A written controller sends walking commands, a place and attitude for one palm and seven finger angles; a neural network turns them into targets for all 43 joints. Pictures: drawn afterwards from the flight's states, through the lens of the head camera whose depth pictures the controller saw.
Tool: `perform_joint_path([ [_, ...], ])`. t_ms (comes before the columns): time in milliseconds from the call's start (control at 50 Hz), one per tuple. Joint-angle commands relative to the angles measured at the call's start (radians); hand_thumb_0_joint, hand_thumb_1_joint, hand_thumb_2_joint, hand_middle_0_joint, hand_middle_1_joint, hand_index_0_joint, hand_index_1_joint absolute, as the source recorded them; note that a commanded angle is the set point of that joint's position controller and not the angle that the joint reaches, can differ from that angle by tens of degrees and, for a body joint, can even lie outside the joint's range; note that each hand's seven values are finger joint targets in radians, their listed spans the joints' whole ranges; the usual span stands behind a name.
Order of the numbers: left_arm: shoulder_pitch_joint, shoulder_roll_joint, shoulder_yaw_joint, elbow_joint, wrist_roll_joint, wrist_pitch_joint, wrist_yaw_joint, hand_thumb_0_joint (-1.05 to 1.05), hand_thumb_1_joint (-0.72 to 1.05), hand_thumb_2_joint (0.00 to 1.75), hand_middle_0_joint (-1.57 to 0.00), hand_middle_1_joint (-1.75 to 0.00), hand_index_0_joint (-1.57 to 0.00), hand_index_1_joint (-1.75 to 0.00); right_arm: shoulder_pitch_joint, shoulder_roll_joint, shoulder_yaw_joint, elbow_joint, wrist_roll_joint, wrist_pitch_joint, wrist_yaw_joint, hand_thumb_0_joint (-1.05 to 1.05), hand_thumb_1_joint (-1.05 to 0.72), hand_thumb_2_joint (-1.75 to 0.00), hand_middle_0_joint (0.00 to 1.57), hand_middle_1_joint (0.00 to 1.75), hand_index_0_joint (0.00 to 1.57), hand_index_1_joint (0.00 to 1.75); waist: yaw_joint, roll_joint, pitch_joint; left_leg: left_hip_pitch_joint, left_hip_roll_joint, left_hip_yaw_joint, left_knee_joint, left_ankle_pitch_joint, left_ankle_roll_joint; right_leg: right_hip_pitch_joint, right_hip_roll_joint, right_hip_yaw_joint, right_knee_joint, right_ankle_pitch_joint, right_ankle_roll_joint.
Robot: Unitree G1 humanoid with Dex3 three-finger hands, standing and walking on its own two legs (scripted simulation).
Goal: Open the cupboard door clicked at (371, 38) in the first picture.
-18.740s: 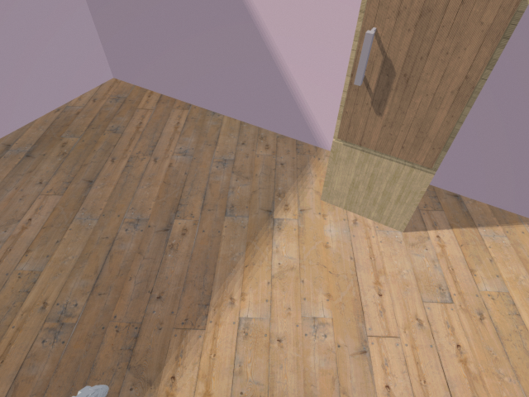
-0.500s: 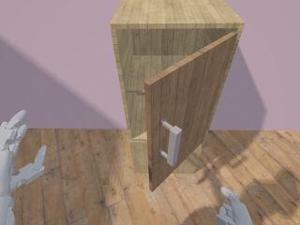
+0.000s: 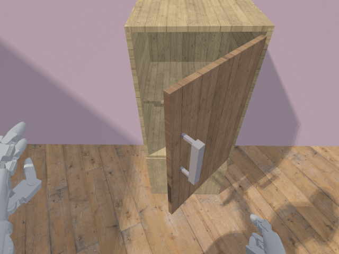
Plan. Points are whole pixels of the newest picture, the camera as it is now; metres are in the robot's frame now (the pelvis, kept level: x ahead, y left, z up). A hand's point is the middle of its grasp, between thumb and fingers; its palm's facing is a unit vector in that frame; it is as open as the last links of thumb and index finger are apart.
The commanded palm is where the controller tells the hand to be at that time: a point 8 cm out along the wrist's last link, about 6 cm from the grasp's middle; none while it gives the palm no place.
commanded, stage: step back with the hand held close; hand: left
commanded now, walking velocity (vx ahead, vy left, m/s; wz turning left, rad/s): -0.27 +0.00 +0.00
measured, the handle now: (189, 159) +0.37 -0.01 +0.01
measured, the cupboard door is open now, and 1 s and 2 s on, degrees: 45 45 45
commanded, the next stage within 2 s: stop stepping back and stand still in 1.24 s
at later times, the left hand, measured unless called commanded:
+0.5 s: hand (30, 196) +0.17 +0.26 +0.15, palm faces +0.35 -0.80 -0.49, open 7.4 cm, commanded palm +0.11 +0.30 +0.17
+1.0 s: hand out of the picture +0.04 +0.29 +0.15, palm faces +0.46 -0.77 -0.44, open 7.4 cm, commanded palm -0.02 +0.33 +0.17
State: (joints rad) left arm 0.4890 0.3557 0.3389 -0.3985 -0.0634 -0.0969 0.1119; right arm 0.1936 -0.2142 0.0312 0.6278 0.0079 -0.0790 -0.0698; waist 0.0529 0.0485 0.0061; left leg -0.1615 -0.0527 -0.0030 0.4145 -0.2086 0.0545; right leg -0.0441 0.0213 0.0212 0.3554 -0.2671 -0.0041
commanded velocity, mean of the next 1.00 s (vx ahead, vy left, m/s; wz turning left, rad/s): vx -0.30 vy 0.00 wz -0.02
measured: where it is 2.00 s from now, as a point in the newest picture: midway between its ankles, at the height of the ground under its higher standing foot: outside the picture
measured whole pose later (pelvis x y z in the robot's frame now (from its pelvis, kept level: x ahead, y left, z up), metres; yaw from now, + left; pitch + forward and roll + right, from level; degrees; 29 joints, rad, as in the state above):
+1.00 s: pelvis -0.14 +0.02 -0.02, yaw +4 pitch -1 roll -4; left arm 0.56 0.41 0.40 -0.56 -0.03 -0.24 0.15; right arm 0.20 -0.21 -0.01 0.62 0.01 -0.07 -0.06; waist 0.01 0.01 0.04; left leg -0.48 -0.03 0.00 0.62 -0.22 0.03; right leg -0.31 0.06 0.04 0.56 -0.24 0.03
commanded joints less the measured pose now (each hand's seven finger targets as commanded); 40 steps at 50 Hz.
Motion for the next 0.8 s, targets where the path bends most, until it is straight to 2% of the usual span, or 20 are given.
perform_joint_path([
  [0, -0.183, 0.311, 0.241, -0.253, -0.003, -0.099, 0.024, 0.00, 0.90, 0.90, -0.20, -0.30, -0.20, -0.30, -0.127, -0.153, -0.050, -0.180, 0.005, -0.042, -0.017, 0.00, -0.90, -0.90, 0.20, 0.30, 0.20, 0.30, -0.038, 0.010, 0.000, 0.021, 0.079, -0.047, -0.041, 0.049, -0.009, -0.168, -0.028, 0.023, -0.122, 0.138, 0.000],
  [20, -0.076, 0.230, 0.184, -0.174, -0.003, -0.102, 0.014, 0.00, 0.90, 0.90, -0.20, -0.30, -0.20, -0.30, -0.134, -0.136, -0.050, -0.167, 0.000, -0.028, -0.020, 0.00, -0.90, -0.90, 0.20, 0.30, 0.20, 0.30, -0.035, -0.032, -0.014, 0.027, 0.070, -0.052, -0.023, 0.064, -0.004, -0.178, -0.045, 0.028, -0.127, 0.154, 0.000],
  [40, -0.073, 0.240, 0.184, -0.182, -0.001, -0.103, 0.013, 0.00, 0.90, 0.90, -0.20, -0.30, -0.20, -0.30, -0.144, -0.139, -0.053, -0.173, 0.000, -0.021, -0.018, 0.00, -0.90, -0.90, 0.20, 0.30, 0.20, 0.30, -0.031, -0.022, -0.002, 0.026, 0.068, -0.052, -0.017, 0.084, -0.004, -0.188, -0.051, 0.036, -0.134, 0.180, -0.001],
  [60, -0.036, 0.203, 0.155, -0.174, 0.001, -0.105, 0.010, 0.00, 0.90, 0.90, -0.20, -0.30, -0.20, -0.30, -0.134, -0.135, -0.051, -0.172, -0.002, -0.014, -0.015, 0.00, -0.90, -0.90, 0.20, 0.30, 0.20, 0.30, -0.036, -0.019, -0.032, 0.039, 0.070, -0.050, -0.007, 0.129, -0.007, -0.178, -0.057, 0.036, -0.118, 0.220, -0.002],
  [100, -0.008, 0.187, 0.135, -0.183, 0.003, -0.110, 0.009, 0.00, 0.90, 0.90, -0.20, -0.30, -0.20, -0.30, -0.125, -0.139, -0.058, -0.178, 0.000, -0.003, -0.013, 0.00, -0.90, -0.90, 0.20, 0.30, 0.20, 0.30, -0.039, -0.010, -0.087, 0.058, 0.079, -0.043, -0.002, 0.221, -0.011, -0.155, -0.057, 0.023, -0.085, 0.293, 0.004],
  [140, 0.004, 0.199, 0.140, -0.207, 0.003, -0.113, 0.014, 0.00, 0.90, 0.90, -0.20, -0.30, -0.20, -0.30, -0.125, -0.142, -0.064, -0.183, 0.001, 0.006, -0.016, 0.00, -0.90, -0.90, 0.20, 0.30, 0.20, 0.30, -0.036, 0.020, -0.136, 0.073, 0.086, -0.037, 0.008, 0.321, -0.012, -0.126, -0.057, 0.011, -0.055, 0.373, 0.009],
  [220, 0.035, 0.239, 0.182, -0.246, -0.001, -0.112, 0.025, 0.00, 0.90, 0.90, -0.20, -0.30, -0.20, -0.30, -0.119, -0.140, -0.077, -0.204, 0.009, 0.033, -0.016, 0.00, -0.90, -0.90, 0.20, 0.30, 0.20, 0.30, -0.039, -0.045, -0.205, 0.076, 0.096, -0.025, 0.037, 0.424, -0.014, -0.092, -0.057, 0.009, -0.005, 0.496, 0.017],
  [240, 0.041, 0.258, 0.201, -0.244, -0.003, -0.111, 0.028, 0.00, 0.90, 0.90, -0.20, -0.30, -0.20, -0.30, -0.131, -0.137, -0.078, -0.204, 0.010, 0.038, -0.019, 0.00, -0.90, -0.90, 0.20, 0.30, 0.20, 0.30, -0.036, -0.038, -0.207, 0.072, 0.095, -0.022, 0.043, 0.437, -0.014, -0.091, -0.062, 0.010, 0.001, 0.522, 0.017],
  [300, 0.065, 0.252, 0.201, -0.249, -0.007, -0.109, 0.033, 0.00, 0.90, 0.90, -0.20, -0.30, -0.20, -0.30, -0.126, -0.133, -0.082, -0.217, 0.014, 0.053, -0.019, 0.00, -0.90, -0.90, 0.20, 0.30, 0.20, 0.30, -0.040, -0.052, -0.205, 0.043, 0.098, -0.021, 0.051, 0.419, -0.016, -0.095, -0.061, 0.019, 0.015, 0.521, 0.019],
  [360, 0.073, 0.260, 0.207, -0.269, -0.007, -0.112, 0.038, 0.00, 0.90, 0.90, -0.20, -0.30, -0.20, -0.30, -0.124, -0.136, -0.085, -0.224, 0.015, 0.057, -0.020, 0.00, -0.90, -0.90, 0.20, 0.30, 0.20, 0.30, -0.042, -0.019, -0.200, 0.015, 0.104, -0.029, 0.048, 0.401, -0.017, -0.098, -0.058, 0.022, 0.028, 0.491, 0.018],
  [420, 0.086, 0.252, 0.199, -0.258, -0.005, -0.112, 0.041, 0.00, 0.90, 0.90, -0.20, -0.30, -0.20, -0.30, -0.120, -0.141, -0.087, -0.226, 0.014, 0.059, -0.019, 0.00, -0.90, -0.90, 0.20, 0.30, 0.20, 0.30, -0.045, -0.007, -0.173, -0.025, 0.112, -0.039, 0.027, 0.330, -0.014, -0.121, -0.043, 0.022, 0.026, 0.395, 0.021],
  [480, 0.075, 0.250, 0.190, -0.281, 0.001, -0.124, 0.043, 0.00, 0.90, 0.90, -0.20, -0.30, -0.20, -0.30, -0.115, -0.148, -0.085, -0.231, 0.014, 0.048, -0.020, 0.00, -0.90, -0.90, 0.20, 0.30, 0.20, 0.30, -0.049, 0.032, -0.140, -0.101, 0.122, -0.063, -0.015, 0.175, -0.008, -0.118, -0.028, 0.019, 0.028, 0.265, 0.021],
  [540, 0.066, 0.267, 0.216, -0.285, 0.011, -0.142, 0.048, 0.00, 0.90, 0.90, -0.20, -0.30, -0.20, -0.30, -0.120, -0.160, -0.087, -0.237, 0.010, 0.036, -0.024, 0.00, -0.90, -0.90, 0.20, 0.30, 0.20, 0.30, -0.048, 0.062, -0.099, -0.249, 0.140, -0.099, -0.089, -0.078, 0.012, -0.056, -0.002, 0.019, 0.059, 0.165, 0.022],
  [600, 0.051, 0.247, 0.216, -0.292, 0.028, -0.162, 0.049, 0.00, 0.90, 0.90, -0.20, -0.30, -0.20, -0.30, -0.112, -0.166, -0.082, -0.250, 0.008, 0.016, -0.023, 0.00, -0.90, -0.90, 0.20, 0.30, 0.20, 0.30, -0.048, 0.099, -0.060, -0.454, 0.177, -0.160, -0.166, -0.347, 0.038, 0.044, 0.022, 0.018, 0.154, 0.076, 0.023],
  [640, 0.033, 0.257, 0.234, -0.305, 0.040, -0.176, 0.049, 0.00, 0.90, 0.90, -0.20, -0.30, -0.20, -0.30, -0.116, -0.174, -0.086, -0.247, 0.003, -0.003, -0.026, 0.00, -0.90, -0.90, 0.20, 0.30, 0.20, 0.30, -0.041, 0.124, -0.060, -0.571, 0.211, -0.209, -0.221, -0.485, 0.057, 0.123, 0.050, 0.009, 0.237, 0.059, 0.028],
  [660, 0.028, 0.239, 0.227, -0.310, 0.045, -0.183, 0.048, 0.00, 0.90, 0.90, -0.20, -0.30, -0.20, -0.30, -0.108, -0.167, -0.084, -0.246, 0.001, -0.011, -0.026, 0.00, -0.90, -0.90, 0.20, 0.30, 0.20, 0.30, -0.043, 0.132, -0.062, -0.623, 0.227, -0.231, -0.240, -0.529, 0.067, 0.158, 0.057, 0.004, 0.285, 0.061, 0.029],
  [700, 0.012, 0.228, 0.226, -0.315, 0.053, -0.187, 0.047, 0.00, 0.90, 0.90, -0.20, -0.30, -0.20, -0.30, -0.097, -0.169, -0.089, -0.241, -0.002, -0.027, -0.023, 0.00, -0.90, -0.90, 0.20, 0.30, 0.20, 0.30, -0.043, 0.137, -0.068, -0.665, 0.241, -0.234, -0.238, -0.571, 0.072, 0.174, 0.067, 0.001, 0.340, 0.048, 0.028],
  [740, 0.018, 0.254, 0.252, -0.313, 0.050, -0.194, 0.047, 0.00, 0.90, 0.90, -0.20, -0.30, -0.20, -0.30, -0.101, -0.168, -0.095, -0.239, -0.005, -0.041, -0.020, 0.00, -0.90, -0.90, 0.20, 0.30, 0.20, 0.30, -0.041, 0.136, -0.068, -0.638, 0.238, -0.228, -0.206, -0.556, 0.071, 0.131, 0.064, 0.023, 0.322, 0.035, 0.017],
  [760, 0.028, 0.234, 0.232, -0.318, 0.041, -0.194, 0.046, 0.00, 0.90, 0.90, -0.20, -0.30, -0.20, -0.30, -0.092, -0.152, -0.090, -0.235, -0.003, -0.048, -0.015, 0.00, -0.90, -0.90, 0.20, 0.30, 0.20, 0.30, -0.046, 0.091, -0.067, -0.570, 0.212, -0.206, -0.167, -0.496, 0.052, 0.065, 0.049, 0.031, 0.278, 0.027, 0.003],
  [780, 0.051, 0.245, 0.240, -0.310, 0.032, -0.195, 0.048, 0.00, 0.90, 0.90, -0.20, -0.30, -0.20, -0.30, -0.085, -0.147, -0.091, -0.227, -0.003, -0.052, -0.011, 0.00, -0.90, -0.90, 0.20, 0.30, 0.20, 0.30, -0.050, 0.039, -0.073, -0.482, 0.183, -0.171, -0.106, -0.420, 0.034, -0.027, 0.024, 0.075, 0.206, 0.031, -0.015],
])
